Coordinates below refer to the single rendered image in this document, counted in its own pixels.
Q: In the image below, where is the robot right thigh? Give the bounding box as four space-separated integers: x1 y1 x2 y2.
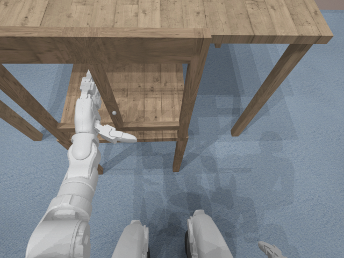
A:
187 214 233 258

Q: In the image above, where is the left robot hand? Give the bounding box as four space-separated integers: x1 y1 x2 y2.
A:
74 70 137 144

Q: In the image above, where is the chair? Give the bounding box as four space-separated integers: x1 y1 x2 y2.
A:
0 26 212 175

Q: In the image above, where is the robot left upper arm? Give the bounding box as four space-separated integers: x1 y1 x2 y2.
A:
27 219 91 258

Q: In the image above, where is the robot left forearm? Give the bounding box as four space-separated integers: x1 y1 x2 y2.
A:
25 132 101 258

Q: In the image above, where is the table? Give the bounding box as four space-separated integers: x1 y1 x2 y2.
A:
0 0 334 141

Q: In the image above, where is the right robot shin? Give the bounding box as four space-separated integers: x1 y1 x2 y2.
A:
190 210 205 258

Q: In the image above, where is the right robot hand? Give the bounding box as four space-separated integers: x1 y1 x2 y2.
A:
258 241 287 258

